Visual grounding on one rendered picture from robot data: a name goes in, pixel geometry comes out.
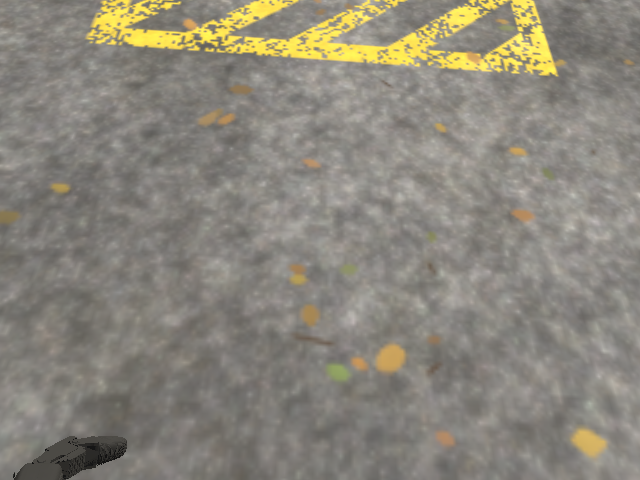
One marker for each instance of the left robot hand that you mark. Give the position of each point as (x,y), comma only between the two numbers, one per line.
(69,456)

